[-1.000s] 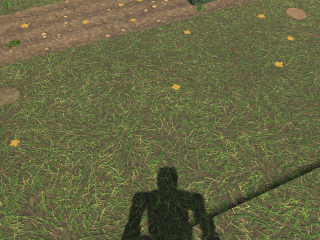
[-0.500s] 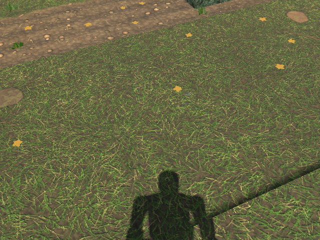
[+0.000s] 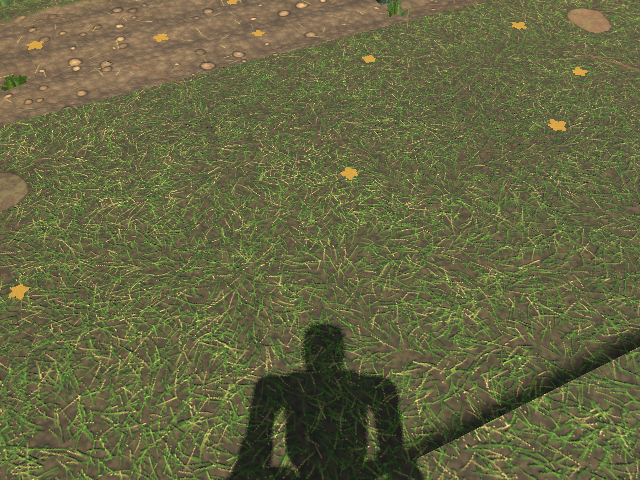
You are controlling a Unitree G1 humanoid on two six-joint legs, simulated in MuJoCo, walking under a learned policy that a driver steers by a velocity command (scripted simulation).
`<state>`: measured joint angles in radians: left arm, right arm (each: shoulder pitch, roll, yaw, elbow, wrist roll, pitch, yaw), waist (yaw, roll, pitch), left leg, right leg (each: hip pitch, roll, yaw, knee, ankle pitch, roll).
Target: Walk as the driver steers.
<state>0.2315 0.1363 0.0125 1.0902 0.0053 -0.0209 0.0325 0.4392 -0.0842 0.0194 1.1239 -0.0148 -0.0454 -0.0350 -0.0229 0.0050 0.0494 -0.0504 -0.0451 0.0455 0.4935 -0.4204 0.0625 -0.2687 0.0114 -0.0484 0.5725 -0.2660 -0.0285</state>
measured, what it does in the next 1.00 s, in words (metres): stands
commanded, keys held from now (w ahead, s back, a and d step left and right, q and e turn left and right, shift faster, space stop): no key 0.90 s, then w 0.10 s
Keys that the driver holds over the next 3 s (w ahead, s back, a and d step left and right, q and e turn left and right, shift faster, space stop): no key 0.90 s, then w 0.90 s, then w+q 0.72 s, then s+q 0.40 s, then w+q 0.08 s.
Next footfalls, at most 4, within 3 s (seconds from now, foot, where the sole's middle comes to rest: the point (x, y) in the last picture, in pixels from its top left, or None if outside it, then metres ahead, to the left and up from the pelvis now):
1.24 right None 0.14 -0.14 -0.77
1.68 left None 0.35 -0.01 -0.77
2.36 right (414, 382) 0.80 -0.23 -0.93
2.76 left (326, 343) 0.92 -0.01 -0.93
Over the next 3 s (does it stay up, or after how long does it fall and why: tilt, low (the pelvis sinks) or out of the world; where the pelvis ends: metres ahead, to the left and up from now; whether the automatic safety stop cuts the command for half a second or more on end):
stays up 0.81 -0.13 -0.17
